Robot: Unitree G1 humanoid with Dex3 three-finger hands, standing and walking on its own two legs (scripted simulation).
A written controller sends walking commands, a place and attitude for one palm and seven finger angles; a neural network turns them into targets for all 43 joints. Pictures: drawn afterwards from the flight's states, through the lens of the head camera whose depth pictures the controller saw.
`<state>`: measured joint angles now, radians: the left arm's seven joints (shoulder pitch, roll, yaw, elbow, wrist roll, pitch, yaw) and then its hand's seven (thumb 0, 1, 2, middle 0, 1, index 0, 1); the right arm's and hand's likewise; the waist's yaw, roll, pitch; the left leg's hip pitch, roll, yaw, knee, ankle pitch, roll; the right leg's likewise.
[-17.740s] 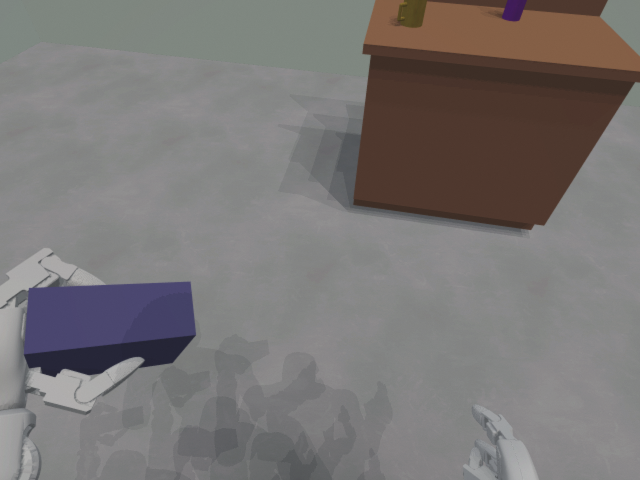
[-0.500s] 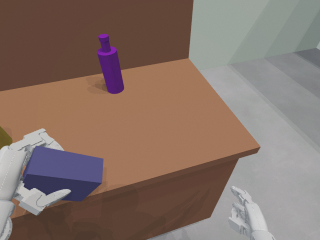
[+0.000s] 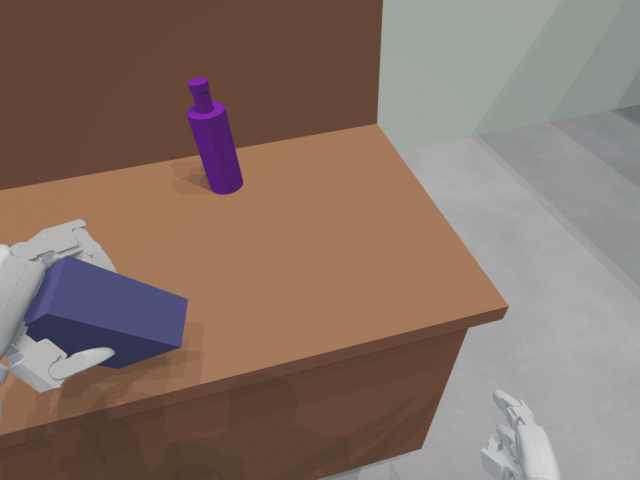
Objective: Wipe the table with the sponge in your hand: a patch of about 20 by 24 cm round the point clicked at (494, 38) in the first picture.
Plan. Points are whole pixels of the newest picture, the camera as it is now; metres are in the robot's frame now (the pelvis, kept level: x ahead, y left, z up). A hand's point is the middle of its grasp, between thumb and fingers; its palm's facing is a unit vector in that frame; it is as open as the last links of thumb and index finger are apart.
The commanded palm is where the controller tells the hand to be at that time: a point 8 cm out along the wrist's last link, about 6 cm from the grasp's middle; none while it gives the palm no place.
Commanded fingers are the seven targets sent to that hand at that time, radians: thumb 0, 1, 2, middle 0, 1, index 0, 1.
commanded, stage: turn the palm down, sponge in hand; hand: left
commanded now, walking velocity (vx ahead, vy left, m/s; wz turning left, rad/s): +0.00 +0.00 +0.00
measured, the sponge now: (116, 325) +0.21 +0.24 +0.15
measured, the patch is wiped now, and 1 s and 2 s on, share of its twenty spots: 0.00 0.00 0.00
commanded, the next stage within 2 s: move the sponge above the wiping area in 1.36 s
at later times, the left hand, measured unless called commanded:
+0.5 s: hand (17, 285) +0.21 +0.31 +0.21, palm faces +0.32 -0.24 -0.92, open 9.7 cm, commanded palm +0.17 +0.31 +0.26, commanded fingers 0.00 0.10 1.30 -1.20 -1.60 -1.20 -1.60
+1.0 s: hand out of the picture +0.22 +0.34 +0.22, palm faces +0.27 -0.08 -0.96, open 9.7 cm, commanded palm +0.17 +0.32 +0.27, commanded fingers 0.00 0.10 1.30 -1.20 -1.60 -1.20 -1.60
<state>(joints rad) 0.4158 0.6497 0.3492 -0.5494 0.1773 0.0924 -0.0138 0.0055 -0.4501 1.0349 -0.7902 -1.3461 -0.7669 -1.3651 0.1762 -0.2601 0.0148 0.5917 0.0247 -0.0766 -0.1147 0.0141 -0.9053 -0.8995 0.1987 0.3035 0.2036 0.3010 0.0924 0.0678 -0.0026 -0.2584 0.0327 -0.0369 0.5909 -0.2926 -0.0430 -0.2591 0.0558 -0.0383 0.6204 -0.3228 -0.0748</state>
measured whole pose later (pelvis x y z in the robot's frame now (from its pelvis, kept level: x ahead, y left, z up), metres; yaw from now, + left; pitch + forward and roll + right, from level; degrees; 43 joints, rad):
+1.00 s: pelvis -0.03 +0.04 +0.01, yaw -1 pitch -5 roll +1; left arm 0.02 0.65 0.11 -0.36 0.73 0.46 -0.11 0.01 -0.45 1.04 -0.79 -1.35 -0.77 -1.37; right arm 0.00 -0.27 0.07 0.64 0.06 0.03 -0.08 0.02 -0.91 -0.90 0.20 0.30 0.18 0.29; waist 0.14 0.11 0.03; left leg -0.17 -0.02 0.00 0.42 -0.17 0.00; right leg -0.18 0.01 0.00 0.47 -0.20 -0.02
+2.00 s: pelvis -0.02 +0.03 +0.01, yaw -1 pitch -5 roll +1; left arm 0.04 0.60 -0.03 -0.27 0.81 0.40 -0.16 0.01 -0.45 1.04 -0.79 -1.35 -0.77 -1.37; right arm 0.00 -0.28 0.06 0.67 0.04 0.00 -0.08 0.02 -0.91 -0.90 0.20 0.30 0.20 0.30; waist 0.13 0.12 0.03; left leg -0.16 -0.01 0.00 0.43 -0.18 -0.01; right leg -0.18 0.02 0.00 0.49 -0.22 -0.04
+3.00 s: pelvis -0.01 +0.04 +0.02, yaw +0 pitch -4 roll +0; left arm -0.01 0.57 -0.03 -0.13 0.86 0.33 -0.08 0.01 -0.45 1.04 -0.79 -1.35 -0.77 -1.37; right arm 0.03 -0.26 0.05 0.69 0.04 0.00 -0.08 0.01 -0.91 -0.90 0.20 0.30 0.21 0.30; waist 0.14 0.10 0.04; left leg -0.14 -0.01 -0.01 0.40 -0.19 0.00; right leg -0.15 0.02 0.00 0.43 -0.21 -0.03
